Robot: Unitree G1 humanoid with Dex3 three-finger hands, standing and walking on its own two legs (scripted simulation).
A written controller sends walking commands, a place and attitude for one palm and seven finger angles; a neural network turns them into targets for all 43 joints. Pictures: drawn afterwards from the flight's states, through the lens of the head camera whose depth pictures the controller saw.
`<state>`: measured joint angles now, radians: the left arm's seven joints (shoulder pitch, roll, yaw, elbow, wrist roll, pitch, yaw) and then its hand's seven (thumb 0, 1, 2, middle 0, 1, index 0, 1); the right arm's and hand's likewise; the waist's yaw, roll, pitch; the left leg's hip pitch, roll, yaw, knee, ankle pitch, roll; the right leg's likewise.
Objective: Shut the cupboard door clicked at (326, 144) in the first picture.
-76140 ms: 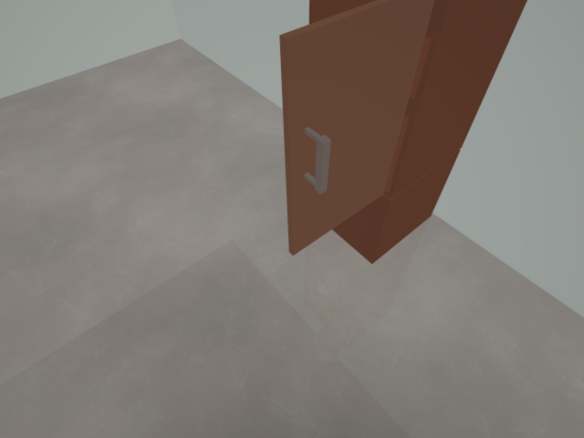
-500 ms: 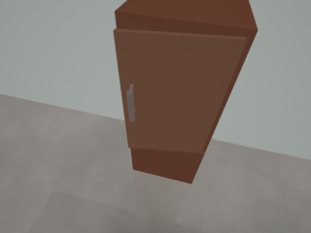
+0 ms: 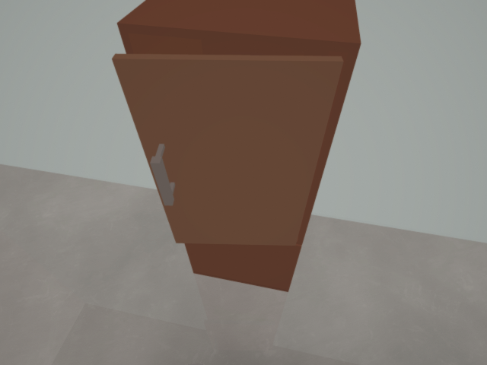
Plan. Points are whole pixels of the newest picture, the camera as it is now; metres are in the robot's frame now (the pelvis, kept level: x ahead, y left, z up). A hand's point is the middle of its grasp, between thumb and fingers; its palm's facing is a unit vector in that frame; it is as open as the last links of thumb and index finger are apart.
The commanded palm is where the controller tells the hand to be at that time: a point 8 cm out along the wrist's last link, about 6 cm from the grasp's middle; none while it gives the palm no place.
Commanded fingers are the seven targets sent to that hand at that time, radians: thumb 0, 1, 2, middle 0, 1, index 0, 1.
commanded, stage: come to a stop and stand still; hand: left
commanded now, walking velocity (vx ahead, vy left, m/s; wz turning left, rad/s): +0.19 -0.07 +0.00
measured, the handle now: (165, 175) +0.49 +0.20 +0.00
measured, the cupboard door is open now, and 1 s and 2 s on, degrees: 10 10 10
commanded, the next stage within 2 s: look again from close up in 0.96 s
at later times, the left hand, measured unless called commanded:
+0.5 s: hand out of the picture +0.04 +0.17 -0.17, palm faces +0.04 -0.98 -0.20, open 7.3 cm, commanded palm none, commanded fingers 0.00 0.90 0.90 -0.20 -0.30 -0.20 -0.30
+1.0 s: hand out of the picture +0.04 +0.18 -0.17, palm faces -0.01 -0.98 -0.21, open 7.3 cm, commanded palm none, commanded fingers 0.00 0.90 0.90 -0.20 -0.30 -0.20 -0.30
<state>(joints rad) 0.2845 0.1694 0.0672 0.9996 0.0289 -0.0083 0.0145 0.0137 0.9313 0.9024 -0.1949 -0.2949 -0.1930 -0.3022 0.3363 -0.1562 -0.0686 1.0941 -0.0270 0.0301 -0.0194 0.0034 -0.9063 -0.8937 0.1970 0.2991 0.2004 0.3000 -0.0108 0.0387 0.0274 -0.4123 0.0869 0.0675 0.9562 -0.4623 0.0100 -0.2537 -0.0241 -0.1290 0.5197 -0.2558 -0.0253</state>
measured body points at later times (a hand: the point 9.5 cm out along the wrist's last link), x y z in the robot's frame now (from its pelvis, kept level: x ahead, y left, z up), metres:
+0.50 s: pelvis +0.03 +0.00 +0.00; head +0.06 +0.01 +0.45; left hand +0.04 +0.23 -0.16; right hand +0.12 -0.22 -0.15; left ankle +0.07 +0.08 -0.73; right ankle +0.02 -0.11 -0.73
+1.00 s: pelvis +0.01 +0.00 +0.00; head +0.01 +0.00 +0.45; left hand +0.04 +0.23 -0.15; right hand -0.02 -0.21 -0.16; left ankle +0.07 +0.08 -0.73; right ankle +0.02 -0.11 -0.73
